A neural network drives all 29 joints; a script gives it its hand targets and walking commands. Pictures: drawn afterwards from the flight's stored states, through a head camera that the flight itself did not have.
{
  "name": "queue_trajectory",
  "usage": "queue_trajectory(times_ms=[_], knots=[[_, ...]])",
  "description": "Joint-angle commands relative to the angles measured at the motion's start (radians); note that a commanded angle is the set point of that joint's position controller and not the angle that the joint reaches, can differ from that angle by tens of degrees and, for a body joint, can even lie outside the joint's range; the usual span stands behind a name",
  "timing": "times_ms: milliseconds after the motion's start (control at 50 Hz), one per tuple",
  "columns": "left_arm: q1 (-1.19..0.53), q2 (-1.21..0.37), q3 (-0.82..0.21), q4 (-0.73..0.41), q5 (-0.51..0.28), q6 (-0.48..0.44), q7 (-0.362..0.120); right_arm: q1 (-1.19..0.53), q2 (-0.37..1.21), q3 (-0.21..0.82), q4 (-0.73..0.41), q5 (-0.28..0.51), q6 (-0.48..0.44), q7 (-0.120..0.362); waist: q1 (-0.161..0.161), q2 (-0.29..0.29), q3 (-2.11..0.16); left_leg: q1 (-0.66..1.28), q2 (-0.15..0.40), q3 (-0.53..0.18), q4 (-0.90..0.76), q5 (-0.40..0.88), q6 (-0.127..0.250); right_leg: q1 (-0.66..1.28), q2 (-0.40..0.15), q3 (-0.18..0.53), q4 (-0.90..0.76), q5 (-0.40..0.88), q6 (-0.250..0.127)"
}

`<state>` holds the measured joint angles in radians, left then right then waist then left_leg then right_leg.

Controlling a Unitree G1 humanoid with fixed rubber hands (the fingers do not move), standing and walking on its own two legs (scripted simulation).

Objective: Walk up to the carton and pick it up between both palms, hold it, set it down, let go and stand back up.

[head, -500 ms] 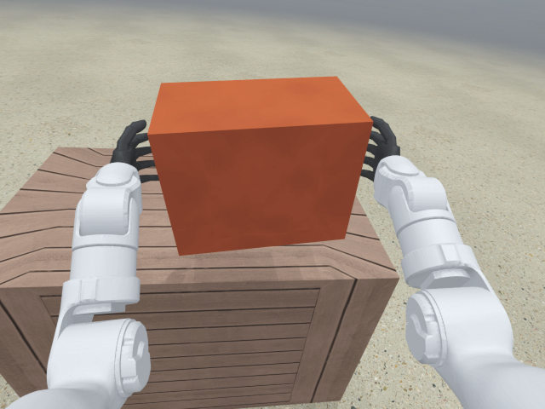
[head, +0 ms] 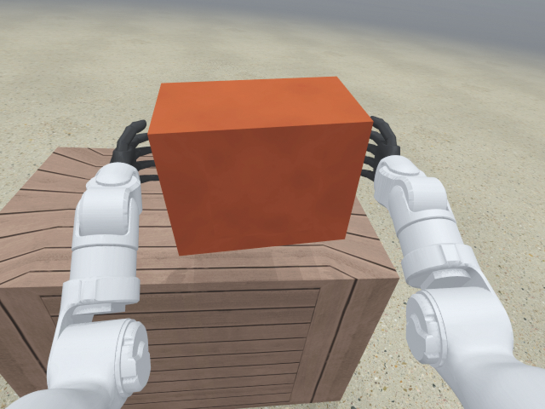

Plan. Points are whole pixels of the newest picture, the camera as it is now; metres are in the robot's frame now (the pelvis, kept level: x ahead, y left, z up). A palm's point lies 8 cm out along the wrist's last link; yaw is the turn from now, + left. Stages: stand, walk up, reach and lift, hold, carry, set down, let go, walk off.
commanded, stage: set down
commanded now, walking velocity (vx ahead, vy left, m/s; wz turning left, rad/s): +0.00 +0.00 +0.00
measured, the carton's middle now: (258, 165) +0.44 +0.03 +0.20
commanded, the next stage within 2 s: none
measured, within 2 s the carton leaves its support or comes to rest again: neither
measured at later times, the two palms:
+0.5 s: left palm (141, 168) +0.39 +0.21 +0.21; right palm (388, 154) +0.40 -0.17 +0.25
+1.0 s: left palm (143, 196) +0.39 +0.22 +0.15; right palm (371, 169) +0.42 -0.15 +0.22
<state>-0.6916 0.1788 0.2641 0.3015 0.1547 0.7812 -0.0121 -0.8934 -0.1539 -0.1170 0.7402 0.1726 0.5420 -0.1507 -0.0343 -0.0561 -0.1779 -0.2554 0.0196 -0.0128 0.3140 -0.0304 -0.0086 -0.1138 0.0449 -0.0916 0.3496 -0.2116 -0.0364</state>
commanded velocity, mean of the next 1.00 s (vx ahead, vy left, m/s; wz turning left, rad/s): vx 0.00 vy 0.00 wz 0.00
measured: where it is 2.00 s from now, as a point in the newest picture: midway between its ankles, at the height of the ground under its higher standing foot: outside the picture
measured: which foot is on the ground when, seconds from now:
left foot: down 0.00-1.00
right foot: down 0.00-1.00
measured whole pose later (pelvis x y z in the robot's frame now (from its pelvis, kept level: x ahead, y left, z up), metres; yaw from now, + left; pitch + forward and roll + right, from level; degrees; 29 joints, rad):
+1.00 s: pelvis +0.02 +0.00 +0.00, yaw +0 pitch -1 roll +0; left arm -0.64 0.12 0.37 0.45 0.25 0.47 -0.08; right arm -0.83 -0.08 -0.17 0.75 0.03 0.14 -0.11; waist -0.03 -0.08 -0.07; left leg -0.22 0.01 -0.01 0.29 -0.05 -0.01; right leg -0.08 0.03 -0.09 0.34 -0.24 -0.04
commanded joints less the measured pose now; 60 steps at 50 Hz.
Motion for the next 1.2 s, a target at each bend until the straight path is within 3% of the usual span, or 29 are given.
queue_trajectory(times_ms=[0,20,40,80,120,200,220,300,320,340,380,400,420,500,560,580,620,680,700,720,800,860,880,960,1040,1120,1180], knots=[[-0.898,-0.511,-0.334,-0.222,-0.191,-0.105,-0.217,-0.786,0.459,0.209,-0.379,0.173,-0.096,0.168,-0.040,0.094,-0.363,0.427,-0.021,0.018,0.005,0.030,-0.008,-0.095,-0.047,0.111,-0.142,0.096,0.069],[-0.901,-0.510,-0.334,-0.209,-0.189,-0.113,-0.219,-0.783,0.454,0.201,-0.365,0.163,-0.102,0.169,-0.047,0.100,-0.356,0.421,-0.020,0.022,0.003,0.023,-0.006,-0.104,-0.050,0.113,-0.145,0.079,0.068],[-0.893,-0.510,-0.315,-0.200,-0.177,-0.123,-0.218,-0.800,0.464,0.199,-0.368,0.151,-0.117,0.173,-0.027,0.089,-0.363,0.422,-0.019,0.024,-0.001,0.021,-0.001,-0.106,-0.051,0.110,-0.146,0.072,0.068],[-0.909,-0.499,-0.282,-0.155,-0.154,-0.141,-0.224,-0.819,0.445,0.161,-0.347,0.110,-0.145,0.177,-0.026,0.096,-0.329,0.415,-0.015,0.028,-0.013,-0.022,0.001,-0.120,-0.056,0.104,-0.153,0.033,0.064],[-0.911,-0.460,-0.216,-0.099,-0.109,-0.164,-0.238,-0.837,0.460,0.143,-0.329,0.071,-0.177,0.179,0.007,0.061,-0.313,0.394,-0.023,0.041,-0.018,-0.044,0.026,-0.108,-0.064,0.099,-0.160,-0.003,0.068],[-0.852,-0.416,-0.114,0.042,-0.011,-0.222,-0.283,-0.803,0.445,0.054,-0.241,-0.047,-0.255,0.182,0.016,0.031,-0.227,0.391,-0.026,0.060,-0.035,-0.113,0.055,-0.112,-0.072,0.088,-0.167,-0.117,0.067],[-0.835,-0.418,-0.110,0.046,0.007,-0.233,-0.290,-0.778,0.440,0.048,-0.220,-0.060,-0.271,0.183,0.008,0.036,-0.216,0.403,-0.029,0.066,-0.033,-0.110,0.052,-0.118,-0.073,0.086,-0.168,-0.141,0.063],[-0.822,-0.397,-0.081,0.062,0.049,-0.261,-0.291,-0.710,0.433,0.037,-0.118,-0.083,-0.300,0.199,0.030,0.061,-0.150,0.413,-0.021,0.076,-0.063,-0.161,0.046,-0.112,-0.065,0.077,-0.160,-0.175,0.065],[-0.813,-0.399,-0.087,0.064,0.048,-0.264,-0.290,-0.688,0.421,0.034,-0.106,-0.082,-0.309,0.200,0.017,0.066,-0.143,0.425,-0.021,0.070,-0.062,-0.161,0.042,-0.118,-0.066,0.076,-0.161,-0.177,0.063],[-0.810,-0.406,-0.091,0.054,0.047,-0.267,-0.285,-0.698,0.436,0.049,-0.115,-0.085,-0.318,0.202,0.033,0.065,-0.152,0.421,-0.021,0.078,-0.069,-0.160,0.044,-0.094,-0.062,0.073,-0.159,-0.164,0.070],[-0.812,-0.400,-0.093,0.030,0.050,-0.282,-0.271,-0.662,0.452,0.061,-0.078,-0.081,-0.328,0.207,0.043,0.072,-0.150,0.430,-0.014,0.075,-0.078,-0.149,0.044,-0.073,-0.056,0.070,-0.149,-0.120,0.075],[-0.812,-0.386,-0.080,0.019,0.050,-0.289,-0.267,-0.663,0.468,0.085,-0.096,-0.080,-0.338,0.206,0.059,0.048,-0.168,0.442,-0.014,0.079,-0.075,-0.127,0.053,-0.061,-0.060,0.070,-0.150,-0.099,0.083],[-0.823,-0.396,-0.092,0.005,0.038,-0.296,-0.262,-0.654,0.470,0.078,-0.085,-0.078,-0.344,0.204,0.046,0.058,-0.189,0.449,-0.014,0.077,-0.073,-0.109,0.049,-0.055,-0.059,0.071,-0.147,-0.083,0.085],[-0.795,-0.411,-0.142,-0.117,0.005,-0.339,-0.233,-0.620,0.521,0.182,-0.188,-0.048,-0.400,0.191,0.059,0.049,-0.349,0.532,-0.017,0.084,-0.040,0.096,0.048,0.041,-0.061,0.058,-0.122,0.169,0.110],[-0.761,-0.431,-0.182,-0.173,-0.020,-0.371,-0.223,-0.563,0.542,0.237,-0.231,-0.048,-0.421,0.181,0.050,0.051,-0.440,0.575,-0.024,0.084,0.002,0.233,0.038,0.109,-0.068,0.059,-0.090,0.408,0.125],[-0.740,-0.442,-0.212,-0.232,-0.033,-0.380,-0.221,-0.534,0.554,0.275,-0.286,-0.040,-0.430,0.174,0.040,0.047,-0.505,0.605,-0.027,0.082,0.020,0.308,0.033,0.163,-0.069,0.058,-0.068,0.555,0.135],[-0.746,-0.450,-0.241,-0.268,-0.044,-0.396,-0.220,-0.486,0.548,0.268,-0.274,-0.058,-0.433,0.164,0.003,0.065,-0.495,0.585,-0.032,0.079,0.030,0.320,0.025,0.185,-0.075,0.064,-0.053,0.640,0.141],[-0.742,-0.440,-0.237,-0.267,-0.039,-0.408,-0.230,-0.463,0.560,0.262,-0.273,-0.076,-0.442,0.149,-0.011,0.042,-0.446,0.527,-0.037,0.078,0.014,0.270,0.027,0.224,-0.088,0.064,-0.041,0.690,0.155],[-0.752,-0.438,-0.237,-0.262,-0.039,-0.415,-0.233,-0.448,0.557,0.247,-0.247,-0.088,-0.439,0.150,-0.020,0.051,-0.422,0.506,-0.035,0.077,0.001,0.241,0.026,0.222,-0.092,0.069,-0.039,0.679,0.156],[-0.762,-0.435,-0.225,-0.247,-0.027,-0.421,-0.234,-0.470,0.568,0.250,-0.250,-0.092,-0.447,0.150,-0.005,0.047,-0.417,0.490,-0.042,0.080,-0.003,0.232,0.030,0.236,-0.093,0.070,-0.039,0.670,0.158],[-0.754,-0.443,-0.222,-0.193,-0.019,-0.433,-0.232,-0.462,0.567,0.214,-0.195,-0.119,-0.448,0.160,-0.002,0.054,-0.380,0.480,-0.038,0.081,-0.013,0.199,0.027,0.208,-0.090,0.068,-0.049,0.598,0.150],[-0.762,-0.440,-0.194,-0.111,0.000,-0.438,-0.235,-0.460,0.541,0.160,-0.120,-0.147,-0.445,0.172,-0.005,0.052,-0.328,0.476,-0.030,0.082,-0.032,0.135,0.028,0.150,-0.083,0.066,-0.070,0.456,0.140],[-0.747,-0.425,-0.159,-0.047,0.014,-0.437,-0.239,-0.466,0.543,0.140,-0.084,-0.167,-0.441,0.176,0.018,0.035,-0.283,0.457,-0.029,0.087,-0.038,0.099,0.038,0.126,-0.083,0.069,-0.083,0.384,0.139],[-0.835,-0.428,-0.135,-0.006,0.027,-0.461,-0.234,-0.488,0.539,0.070,0.012,-0.202,-0.449,0.199,0.023,0.058,-0.253,0.461,-0.018,0.096,-0.054,0.039,0.038,0.042,-0.071,0.063,-0.105,0.191,0.120],[-0.890,-0.457,-0.145,0.060,0.021,-0.489,-0.216,-0.570,0.543,0.030,0.022,-0.226,-0.479,0.224,0.042,0.080,-0.253,0.475,-0.011,0.099,-0.053,-0.009,0.030,-0.040,-0.062,0.055,-0.125,0.046,0.101],[-0.988,-0.470,-0.176,0.044,-0.009,-0.531,-0.187,-0.611,0.556,0.014,0.047,-0.247,-0.511,0.247,0.041,0.090,-0.318,0.489,-0.008,0.097,-0.048,-0.018,0.019,-0.059,-0.061,0.047,-0.115,0.040,0.092],[-0.948,-0.453,-0.138,0.130,0.011,-0.533,-0.181,-0.607,0.554,-0.002,0.071,-0.262,-0.513,0.257,0.065,0.068,-0.273,0.459,-0.008,0.104,-0.054,-0.058,0.032,-0.069,-0.066,0.057,-0.120,0.004,0.093]])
